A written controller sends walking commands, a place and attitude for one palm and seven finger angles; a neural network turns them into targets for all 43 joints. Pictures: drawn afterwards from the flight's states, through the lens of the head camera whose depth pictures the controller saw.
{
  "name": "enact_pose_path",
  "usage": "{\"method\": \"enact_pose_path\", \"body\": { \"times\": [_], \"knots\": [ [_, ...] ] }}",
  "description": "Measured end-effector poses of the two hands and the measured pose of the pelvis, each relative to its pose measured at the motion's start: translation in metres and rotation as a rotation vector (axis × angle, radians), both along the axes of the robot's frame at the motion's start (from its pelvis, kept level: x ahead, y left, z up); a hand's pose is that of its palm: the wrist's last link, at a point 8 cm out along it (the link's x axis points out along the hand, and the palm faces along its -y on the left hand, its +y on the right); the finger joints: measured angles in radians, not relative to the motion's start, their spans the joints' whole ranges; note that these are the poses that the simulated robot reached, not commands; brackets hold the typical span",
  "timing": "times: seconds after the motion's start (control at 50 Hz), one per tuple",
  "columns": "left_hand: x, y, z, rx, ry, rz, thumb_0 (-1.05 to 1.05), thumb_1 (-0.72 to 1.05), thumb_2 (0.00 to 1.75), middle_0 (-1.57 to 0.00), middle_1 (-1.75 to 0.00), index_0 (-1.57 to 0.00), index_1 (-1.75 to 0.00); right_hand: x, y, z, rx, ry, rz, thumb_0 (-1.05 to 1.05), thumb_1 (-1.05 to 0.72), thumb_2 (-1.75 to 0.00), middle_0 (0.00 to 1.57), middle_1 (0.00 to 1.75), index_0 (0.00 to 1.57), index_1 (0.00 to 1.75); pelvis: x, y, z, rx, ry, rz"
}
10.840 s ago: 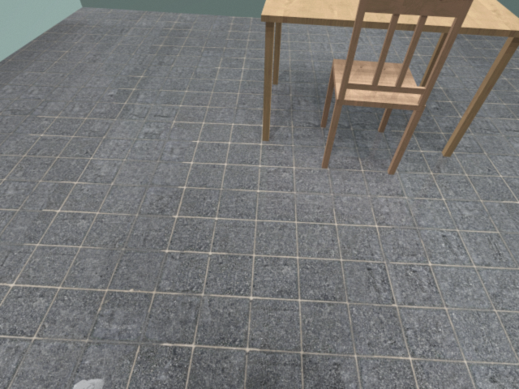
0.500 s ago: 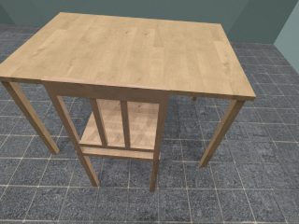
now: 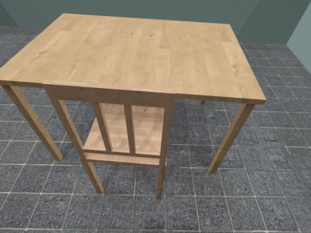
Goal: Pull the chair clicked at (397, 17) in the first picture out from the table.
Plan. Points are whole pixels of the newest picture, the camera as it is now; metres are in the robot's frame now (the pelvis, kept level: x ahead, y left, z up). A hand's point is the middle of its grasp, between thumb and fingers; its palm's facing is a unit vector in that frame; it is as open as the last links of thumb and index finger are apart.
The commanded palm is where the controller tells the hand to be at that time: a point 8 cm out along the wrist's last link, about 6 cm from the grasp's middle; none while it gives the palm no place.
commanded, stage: raise the hand toward the chair's back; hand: left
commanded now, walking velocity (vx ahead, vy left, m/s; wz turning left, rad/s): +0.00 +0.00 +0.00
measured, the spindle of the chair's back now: (103, 128) +0.49 +0.23 -0.09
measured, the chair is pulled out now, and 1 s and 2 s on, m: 0.00 0.00 0.00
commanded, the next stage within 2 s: none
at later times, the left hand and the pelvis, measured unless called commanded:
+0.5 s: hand (111, 222) +0.17 +0.13 -0.08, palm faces -0.03 -1.00 -0.01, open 9.3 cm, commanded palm +0.13 +0.21 -0.07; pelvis -0.03 -0.03 -0.11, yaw +0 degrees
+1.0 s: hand (97, 210) +0.19 +0.17 -0.06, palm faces +0.02 -1.00 -0.07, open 13.7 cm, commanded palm +0.15 +0.22 -0.05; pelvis -0.04 -0.03 -0.11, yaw +0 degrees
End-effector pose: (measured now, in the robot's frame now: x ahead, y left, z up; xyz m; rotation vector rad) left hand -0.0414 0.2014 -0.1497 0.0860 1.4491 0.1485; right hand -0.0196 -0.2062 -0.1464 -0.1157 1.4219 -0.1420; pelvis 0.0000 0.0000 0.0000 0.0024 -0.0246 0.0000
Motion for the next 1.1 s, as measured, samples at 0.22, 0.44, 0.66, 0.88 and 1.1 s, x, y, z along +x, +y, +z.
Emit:
{"method": "enact_pose_path", "body": {
  "times": [0.22, 0.44, 0.66, 0.88, 1.1],
  "knots": [
    [0.123, 0.034, 0.077, 0.159, -0.629, -0.026, 0.06, 0.95, 0.88, -0.20, -0.29, -0.20, -0.29, 0.049, -0.050, 0.019, -0.134, -0.446, 0.025, 0.03, -0.94, -0.90, 0.21, 0.30, 0.20, 0.30, -0.016, -0.006, -0.015, 0.007, 0.053, 0.021],
    [0.215, -0.025, 0.104, -0.131, -1.490, -0.206, 0.02, 0.68, 0.79, -0.18, -0.26, -0.17, -0.26, 0.176, -0.089, 0.023, -0.185, -0.957, 0.178, 0.01, -0.91, -0.90, 0.20, 0.30, 0.20, 0.30, -0.032, -0.027, -0.095, 0.018, 0.243, -0.010],
    [0.158, 0.012, 0.089, 0.067, -1.399, -0.134, 0.02, 0.40, 0.68, -0.15, -0.22, -0.15, -0.22, 0.211, -0.042, -0.038, -0.037, -0.921, 0.274, 0.01, -0.91, -0.90, 0.20, 0.30, 0.20, 0.30, -0.039, -0.043, -0.127, -0.029, 0.283, 0.034],
    [0.205, 0.009, 0.086, -0.063, -1.317, -0.189, 0.01, 0.15, 0.57, -0.13, -0.18, -0.13, -0.18, 0.147, -0.055, -0.066, -0.076, -0.723, 0.120, 0.01, -0.90, -0.90, 0.21, 0.30, 0.21, 0.30, -0.041, -0.038, -0.121, -0.021, 0.305, 0.017],
    [0.210, 0.021, 0.094, -0.039, -1.367, -0.192, 0.00, -0.11, 0.46, -0.10, -0.14, -0.10, -0.14, 0.137, -0.076, -0.039, -0.198, -0.720, 0.120, 0.01, -0.90, -0.90, 0.21, 0.30, 0.20, 0.30, -0.036, -0.022, -0.111, -0.030, 0.306, 0.008]
  ]
}}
